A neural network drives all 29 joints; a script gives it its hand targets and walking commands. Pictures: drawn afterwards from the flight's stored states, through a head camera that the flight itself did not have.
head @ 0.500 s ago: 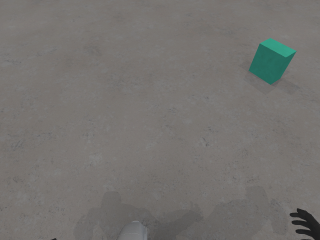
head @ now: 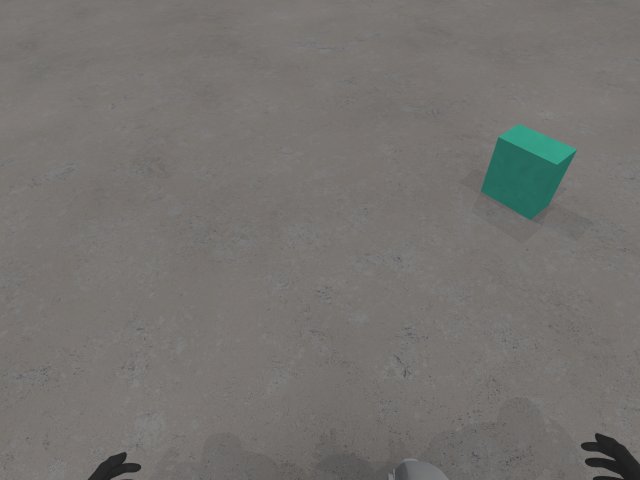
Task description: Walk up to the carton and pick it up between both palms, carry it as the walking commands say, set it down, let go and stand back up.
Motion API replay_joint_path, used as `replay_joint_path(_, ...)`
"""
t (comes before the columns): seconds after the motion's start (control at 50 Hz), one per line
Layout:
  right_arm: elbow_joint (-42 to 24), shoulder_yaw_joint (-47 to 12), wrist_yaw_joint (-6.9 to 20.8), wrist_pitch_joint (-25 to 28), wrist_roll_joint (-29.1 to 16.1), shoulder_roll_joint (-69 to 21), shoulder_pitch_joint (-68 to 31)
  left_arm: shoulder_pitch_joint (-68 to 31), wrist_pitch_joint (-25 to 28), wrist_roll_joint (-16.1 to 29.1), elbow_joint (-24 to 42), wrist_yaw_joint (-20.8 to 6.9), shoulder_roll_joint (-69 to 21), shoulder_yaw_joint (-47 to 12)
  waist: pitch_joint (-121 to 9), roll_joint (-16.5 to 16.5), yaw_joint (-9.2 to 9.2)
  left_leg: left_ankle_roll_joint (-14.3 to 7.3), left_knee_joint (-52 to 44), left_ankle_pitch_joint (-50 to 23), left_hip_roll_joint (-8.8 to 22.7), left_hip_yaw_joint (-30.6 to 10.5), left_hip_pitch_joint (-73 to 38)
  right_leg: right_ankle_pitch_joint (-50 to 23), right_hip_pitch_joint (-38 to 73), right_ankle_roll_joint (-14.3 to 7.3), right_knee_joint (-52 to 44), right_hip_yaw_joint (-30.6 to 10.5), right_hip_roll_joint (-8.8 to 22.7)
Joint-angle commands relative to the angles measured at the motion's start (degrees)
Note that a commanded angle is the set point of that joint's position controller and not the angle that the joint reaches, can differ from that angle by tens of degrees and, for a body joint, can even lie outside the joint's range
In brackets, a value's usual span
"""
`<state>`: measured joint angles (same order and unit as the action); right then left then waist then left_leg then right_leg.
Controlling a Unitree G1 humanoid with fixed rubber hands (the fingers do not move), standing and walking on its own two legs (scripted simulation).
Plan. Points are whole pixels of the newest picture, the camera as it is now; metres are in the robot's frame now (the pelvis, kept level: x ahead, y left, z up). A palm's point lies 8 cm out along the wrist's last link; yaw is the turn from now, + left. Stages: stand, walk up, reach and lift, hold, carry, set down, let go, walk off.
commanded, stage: walk up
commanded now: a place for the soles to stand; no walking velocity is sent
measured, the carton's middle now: (524, 172) +1.37 -0.74 -0.59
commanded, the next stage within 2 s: none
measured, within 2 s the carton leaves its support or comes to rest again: neither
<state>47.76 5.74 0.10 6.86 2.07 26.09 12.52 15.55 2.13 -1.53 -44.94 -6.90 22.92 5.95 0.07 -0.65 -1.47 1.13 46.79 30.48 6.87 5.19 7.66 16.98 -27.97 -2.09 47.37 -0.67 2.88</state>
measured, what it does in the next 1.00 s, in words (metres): walks ahead: left foot, then right foot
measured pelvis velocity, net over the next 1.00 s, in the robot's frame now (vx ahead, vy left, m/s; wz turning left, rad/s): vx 0.39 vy -0.09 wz -0.14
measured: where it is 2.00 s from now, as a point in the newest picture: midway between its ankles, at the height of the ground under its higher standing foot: (404, 334)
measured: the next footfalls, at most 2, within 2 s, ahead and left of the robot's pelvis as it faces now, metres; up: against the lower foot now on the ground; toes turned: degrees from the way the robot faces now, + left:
left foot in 0.34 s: +0.27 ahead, +0.09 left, +0.00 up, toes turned +3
right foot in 0.78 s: +0.45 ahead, -0.20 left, +0.00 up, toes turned -5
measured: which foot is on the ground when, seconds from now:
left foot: up 0.00-0.32, down 0.34-0.78, up 0.80-1.00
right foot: down 0.00-0.36, up 0.38-0.76, down 0.78-1.00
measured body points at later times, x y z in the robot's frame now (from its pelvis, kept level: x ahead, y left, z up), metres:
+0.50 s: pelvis +0.21 +0.00 +0.03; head +0.23 +0.03 +0.48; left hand +0.31 +0.30 -0.10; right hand +0.31 -0.36 -0.03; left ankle +0.23 +0.09 -0.70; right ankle +0.16 -0.15 -0.63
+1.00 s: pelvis +0.39 -0.09 +0.02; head +0.42 -0.09 +0.47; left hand +0.50 +0.22 -0.09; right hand +0.48 -0.44 -0.06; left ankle +0.41 +0.02 -0.65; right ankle +0.41 -0.19 -0.70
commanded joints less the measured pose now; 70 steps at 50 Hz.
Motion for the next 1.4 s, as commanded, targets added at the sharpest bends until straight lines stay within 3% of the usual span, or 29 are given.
replay_joint_path(0.0,-4.9,1.1,0.2,-0.6,-2.0,11.1,-4.1,4.5,1.1,1.8,2.9,3.8,17.0,3.9,7.0,-9.2,-1.07,-4.3,22.5,-8.2,-3.5,-7.5,31.8,5.9,17.4,-4.8,-32.7,-32.4,6.2)
replay_joint_path(0.04,-4.5,1.5,0.6,-0.7,-2.2,11.2,-3.3,5.6,1.7,1.2,3.0,3.8,16.2,3.7,1.7,-9.8,-1.39,-3.4,16.4,-8.5,-2.7,-5.5,29.0,-6.7,20.5,-5.9,-28.5,-27.9,5.4)
replay_joint_path(0.18,-6.1,1.8,0.3,0.0,-1.3,10.1,-11.0,7.2,1.3,0.7,3.7,3.8,15.7,2.7,-0.1,-4.5,-2.46,-2.0,-3.6,-7.6,-2.1,-4.0,27.5,-11.7,23.3,-10.7,-27.8,-25.2,8.6)
replay_joint_path(0.24,-3.7,2.1,-0.1,1.1,-1.3,8.5,-2.6,1.1,0.8,1.5,5.0,3.2,14.6,1.9,-2.1,-4.1,3.18,-2.8,-16.5,-16.2,-5.8,-0.4,7.9,-23.4,13.3,-9.5,-18.7,-16.6,4.4)
replay_joint_path(0.26,-1.5,3.3,-0.9,1.6,-0.5,10.4,5.5,-0.7,1.1,1.9,6.3,3.0,12.0,1.1,-6.2,-0.9,7.2,-4.6,-20.3,-19.8,-4.3,-3.8,-7.8,-24.1,4.2,-7.0,-7.6,-12.4,0.9)
replay_joint_path(0.28,-0.6,5.0,-1.6,1.9,0.5,16.7,13.5,-0.3,1.6,2.0,7.8,2.8,6.9,-0.3,-13.7,12.9,10.8,-9.1,-26.6,-7.5,10.1,-23.1,-22.9,-11.6,-9.1,-2.9,12.7,-5.5,-5.4)
replay_joint_path(0.3,-2.0,5.8,-1.8,1.7,-0.2,20.1,10.6,1.2,1.7,0.6,6.6,3.6,8.4,0.1,-12.3,12.9,9.02,-13.0,-30.2,-1.5,21.8,-37.0,-24.7,8.9,-19.4,-0.8,21.5,-5.1,-8.0)
replay_joint_path(0.32,-3.4,5.6,-1.7,1.5,-1.3,19.5,6.3,1.1,1.5,-0.4,5.4,3.7,12.8,1.3,-11.2,5.1,7.73,-14.8,-30.4,5.4,22.5,-37.1,-21.2,8.6,-19.8,-1.1,24.4,-8.9,-4.8)
replay_joint_path(0.36,-3.2,4.5,-1.8,2.1,-1.7,16.4,1.2,2.7,0.8,-0.4,3.4,2.1,13.9,1.6,-3.5,0.2,4.28,-12.3,-30.1,3.4,18.4,-23.0,-10.0,2.1,-16.4,-0.7,21.1,-6.3,1.5)
replay_joint_path(0.44,-3.6,3.5,-0.7,2.1,-1.5,12.9,1.0,3.4,-0.2,1.4,2.9,0.9,10.7,1.3,1.1,4.6,2.78,-9.3,-31.2,-16.1,11.8,-8.2,-3.7,-5.2,-10.7,1.7,16.4,-5.1,1.3)
replay_joint_path(0.52,-3.5,3.4,-0.6,2.0,-1.8,13.1,3.8,-1.8,-0.6,1.3,5.0,0.5,9.4,0.6,4.9,5.5,3.51,-9.1,-28.2,-39.2,11.3,-2.1,-5.1,-7.5,-13.0,2.7,10.4,-3.6,1.0)
replay_joint_path(0.62,-5.1,4.2,-0.4,1.3,-1.4,15.4,1.4,-4.6,-0.7,1.4,6.1,-0.3,8.7,0.4,4.9,8.1,3.05,-10.3,-25.9,-40.3,12.5,1.8,-3.8,-5.2,-4.6,1.2,-5.8,3.4,2.6)
replay_joint_path(0.66,-5.8,4.2,-0.5,0.7,-1.2,16.1,-2.2,1.8,-0.7,1.3,4.1,0.0,9.7,1.5,-0.9,9.7,-0.54,-10.3,-17.0,-44.2,12.4,3.6,-3.9,-1.7,5.4,-0.3,-9.2,7.1,-0.5)
replay_joint_path(0.7,-6.4,3.0,-0.5,-0.3,-1.6,12.8,-2.4,15.4,-0.1,0.0,-0.3,1.4,12.9,3.7,-8.8,-3.6,-7.93,-8.5,12.8,-44.0,5.6,5.1,3.7,-0.6,23.6,-2.7,-16.4,4.3,-7.2)
replay_joint_path(0.72,-7.8,1.1,-0.2,-0.4,-2.5,7.1,0.8,17.6,0.1,-0.6,-0.2,2.5,19.4,5.4,-6.5,-21.5,-7.02,-4.5,24.8,-11.8,-4.5,2.8,21.6,-4.0,29.7,-6.3,-24.5,-22.6,4.4)
replay_joint_path(0.74,-9.2,0.8,-0.7,-0.4,-2.8,9.1,0.3,13.7,0.3,0.9,2.5,2.9,22.5,5.6,-6.2,-23.5,-3.77,-3.4,26.8,-1.0,-8.4,-3.6,32.4,-5.4,31.2,-12.2,-30.2,-42.2,10.1)
replay_joint_path(0.76,-8.6,1.1,-0.9,-0.6,-1.8,12.4,-2.3,12.8,0.4,1.9,2.9,3.2,20.7,5.2,-3.7,-15.5,-3.43,-4.2,25.4,-0.8,-6.5,-6.8,33.8,-2.7,30.8,-13.0,-30.1,-40.0,9.2)
replay_joint_path(0.8,-6.4,0.8,-0.5,-1.1,-1.6,11.0,-3.3,6.3,0.4,1.8,3.6,4.0,15.6,3.4,3.6,-8.1,-1.56,-4.1,20.6,-6.5,-3.7,-7.6,30.8,-0.5,21.2,-7.5,-30.6,-31.3,6.5)
replay_joint_path(0.88,-5.1,1.6,0.1,-1.8,-1.9,10.9,-2.3,7.6,0.6,0.8,4.4,3.9,15.1,3.4,-1.2,-7.9,-1.85,-3.0,11.3,-6.2,-3.2,-5.4,26.9,-4.6,22.8,-6.5,-29.4,-27.4,5.7)
replay_joint_path(0.98,-5.6,1.7,-0.3,-1.0,-1.2,10.2,-6.5,7.0,0.5,0.1,4.7,3.7,15.4,2.8,0.6,-5.6,-2.38,-1.9,-1.8,-6.4,-2.3,-4.6,26.1,-4.0,21.3,-10.4,-29.6,-25.5,7.3)
replay_joint_path(1.06,-3.1,2.1,-0.8,0.5,-1.1,8.7,0.9,0.9,-0.4,0.8,5.9,2.9,14.6,2.2,0.1,-5.3,2.74,-2.8,-15.9,-14.1,-5.8,-0.8,7.6,-10.8,9.8,-10.2,-21.6,-18.4,4.6)
replay_joint_path(1.08,-1.4,3.2,-1.5,1.1,-0.5,10.3,7.8,-0.5,-0.2,1.2,7.1,2.7,12.2,1.5,-3.6,-1.5,6.3,-4.0,-21.7,-16.7,-4.7,-3.6,-6.4,-13.9,2.5,-7.8,-11.3,-14.5,1.3)
replay_joint_path(1.1,-0.5,4.7,-2.4,1.5,0.6,15.8,14.6,1.0,0.4,1.5,8.1,2.5,6.8,0.0,-10.6,11.9,9.07,-7.9,-29.0,-5.9,9.8,-22.7,-20.0,-6.8,-8.2,-3.2,8.4,-6.6,-6.0)
replay_joint_path(1.12,-2.3,5.5,-2.7,1.4,0.0,20.2,11.3,2.2,0.5,0.1,6.8,3.4,7.7,0.3,-8.6,13.1,7.88,-11.5,-32.2,0.5,22.4,-36.3,-20.2,8.8,-18.7,-0.3,19.0,-5.8,-8.3)
replay_joint_path(1.14,-3.4,5.2,-2.6,1.3,-1.4,19.6,7.2,1.5,0.1,-0.8,5.7,3.7,12.2,1.3,-6.4,4.4,6.5,-12.6,-32.9,7.7,23.1,-36.4,-14.9,7.8,-19.1,-0.4,22.3,-9.5,-5.1)
replay_joint_path(1.18,-3.6,4.3,-2.5,1.8,-1.8,16.5,1.7,3.8,-0.8,-0.8,3.4,2.0,13.9,1.8,1.2,0.0,2.79,-9.2,-32.6,5.5,18.3,-21.8,-4.2,1.5,-14.8,-0.2,19.2,-7.5,0.9)
replay_joint_path(1.22,-4.0,3.5,-2.1,1.9,-1.2,13.2,0.6,6.3,-1.3,0.3,2.3,1.0,11.3,1.8,2.1,3.3,0.8,-6.2,-33.1,-6.3,13.1,-11.7,-1.4,-2.6,-10.1,0.8,16.9,-5.6,0.4)
replay_joint_path(1.32,-3.3,3.1,-1.8,1.8,-1.7,12.2,6.2,2.7,-2.0,1.1,4.0,1.1,9.2,1.0,3.4,5.3,2.36,-2.7,-28.0,-39.6,9.6,-2.4,-3.6,-9.9,-10.4,2.4,15.3,-5.6,-1.3)
replay_joint_path(1.38,-3.5,3.3,-2.0,1.3,-1.6,12.5,6.9,-0.2,-2.3,1.2,5.4,1.0,8.3,0.5,3.8,6.2,2.95,-4.9,-26.9,-46.2,9.9,-0.8,-5.5,-8.8,-10.6,2.8,10.9,-4.0,-1.3)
